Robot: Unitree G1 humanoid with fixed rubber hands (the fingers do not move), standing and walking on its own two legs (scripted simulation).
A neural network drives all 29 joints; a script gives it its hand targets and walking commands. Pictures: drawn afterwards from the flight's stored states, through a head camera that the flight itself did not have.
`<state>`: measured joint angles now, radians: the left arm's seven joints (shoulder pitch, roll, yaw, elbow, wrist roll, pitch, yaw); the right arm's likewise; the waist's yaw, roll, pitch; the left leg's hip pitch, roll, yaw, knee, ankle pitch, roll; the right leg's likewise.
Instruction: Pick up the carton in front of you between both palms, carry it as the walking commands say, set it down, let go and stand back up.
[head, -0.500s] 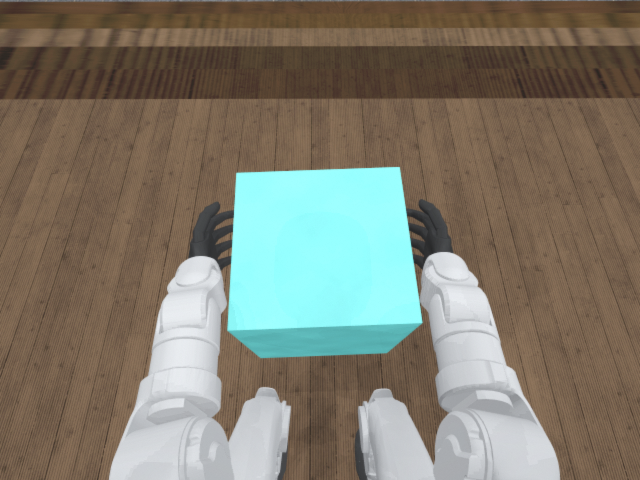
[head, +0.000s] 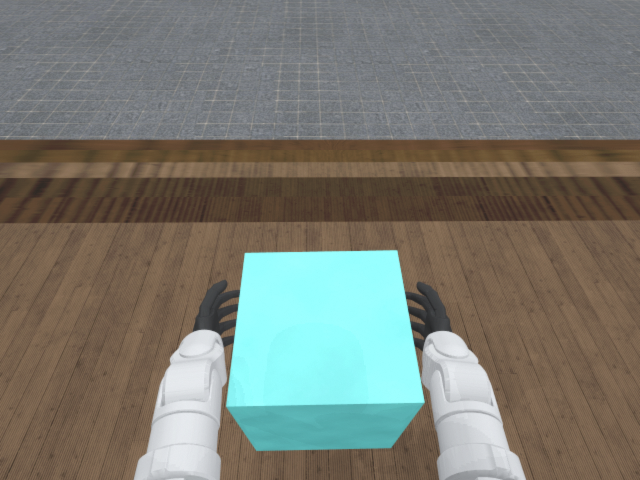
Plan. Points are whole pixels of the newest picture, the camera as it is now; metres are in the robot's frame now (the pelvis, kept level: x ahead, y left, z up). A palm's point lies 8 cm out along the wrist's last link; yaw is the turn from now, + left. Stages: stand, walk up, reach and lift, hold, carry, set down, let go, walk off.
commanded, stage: reach and lift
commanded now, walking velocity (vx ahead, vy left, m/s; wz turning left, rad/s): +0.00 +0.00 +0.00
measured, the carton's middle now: (322, 356) +0.31 +0.00 -0.07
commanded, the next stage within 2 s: hold in 1.12 s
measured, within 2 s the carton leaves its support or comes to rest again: neither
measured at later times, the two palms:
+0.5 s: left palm (200, 329) +0.29 +0.15 +0.05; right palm (447, 333) +0.29 -0.15 +0.04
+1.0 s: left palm (201, 320) +0.30 +0.15 +0.06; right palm (449, 324) +0.30 -0.15 +0.06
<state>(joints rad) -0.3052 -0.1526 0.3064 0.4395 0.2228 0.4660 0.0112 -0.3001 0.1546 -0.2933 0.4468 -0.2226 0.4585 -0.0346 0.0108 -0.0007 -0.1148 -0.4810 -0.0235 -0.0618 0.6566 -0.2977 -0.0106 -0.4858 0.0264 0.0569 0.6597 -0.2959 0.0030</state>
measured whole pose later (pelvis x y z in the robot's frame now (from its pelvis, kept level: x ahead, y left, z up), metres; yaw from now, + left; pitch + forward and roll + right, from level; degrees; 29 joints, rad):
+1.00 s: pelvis +0.01 +0.00 +0.02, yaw +0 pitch -6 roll +0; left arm -0.27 -0.15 0.23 0.28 0.28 0.67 -0.02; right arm -0.26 0.15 -0.23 0.28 -0.28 0.67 0.01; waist 0.00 0.00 0.03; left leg -0.08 -0.02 -0.07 0.37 -0.20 -0.01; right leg -0.08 0.02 0.06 0.38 -0.20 0.00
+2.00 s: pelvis +0.03 +0.01 +0.01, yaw +1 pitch +0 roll +0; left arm -0.25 -0.15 0.17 0.07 0.22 0.86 0.02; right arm -0.25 0.13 -0.19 0.09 -0.19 0.85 -0.02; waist -0.01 -0.03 -0.13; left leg -0.23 -0.01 0.01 0.52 -0.30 0.00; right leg -0.24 -0.01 0.05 0.53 -0.30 0.01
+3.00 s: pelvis +0.59 +0.04 +0.01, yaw +0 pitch +4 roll -1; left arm -0.16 -0.13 0.11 -0.38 0.11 1.22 0.09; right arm -0.16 0.13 -0.11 -0.36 -0.09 1.21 -0.09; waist -0.02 0.01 -0.10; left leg 0.07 0.05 0.23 0.28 -0.41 -0.01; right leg -0.55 -0.06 -0.21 0.52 -0.05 -0.03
